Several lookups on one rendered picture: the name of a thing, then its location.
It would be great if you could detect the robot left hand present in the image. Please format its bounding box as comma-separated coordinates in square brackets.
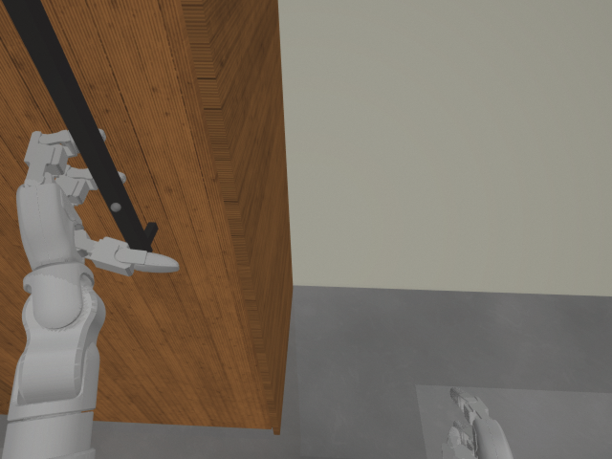
[16, 129, 180, 276]

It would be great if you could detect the left robot forearm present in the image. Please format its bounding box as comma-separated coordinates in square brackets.
[2, 261, 106, 459]

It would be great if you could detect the handle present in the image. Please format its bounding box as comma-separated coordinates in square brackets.
[2, 0, 158, 252]

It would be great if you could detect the robot right hand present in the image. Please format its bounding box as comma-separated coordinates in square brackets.
[442, 387, 514, 459]

